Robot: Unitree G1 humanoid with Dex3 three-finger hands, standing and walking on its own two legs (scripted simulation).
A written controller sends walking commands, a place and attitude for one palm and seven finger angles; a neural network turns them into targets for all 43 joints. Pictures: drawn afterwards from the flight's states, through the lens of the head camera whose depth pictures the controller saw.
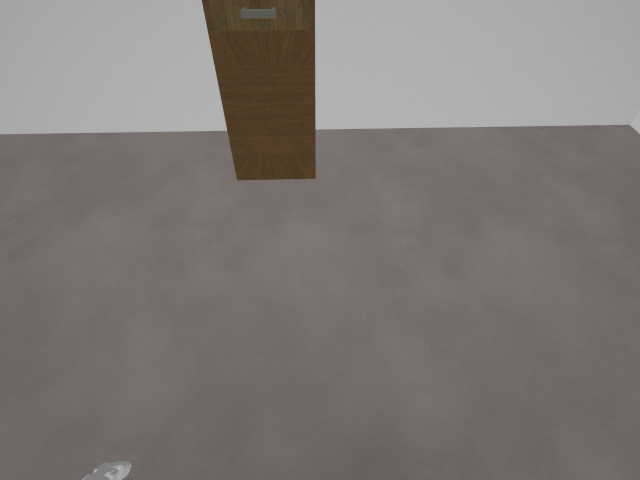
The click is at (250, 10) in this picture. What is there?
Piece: drawer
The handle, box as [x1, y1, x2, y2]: [240, 7, 275, 18]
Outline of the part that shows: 240,11 241,18 275,17 274,7 271,9 246,9 245,7 243,7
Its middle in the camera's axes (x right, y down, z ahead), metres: -0.22 -0.80 +1.36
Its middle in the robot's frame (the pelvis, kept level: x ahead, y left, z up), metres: +1.54 +0.29 +0.01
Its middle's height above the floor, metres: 0.78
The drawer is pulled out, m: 0.00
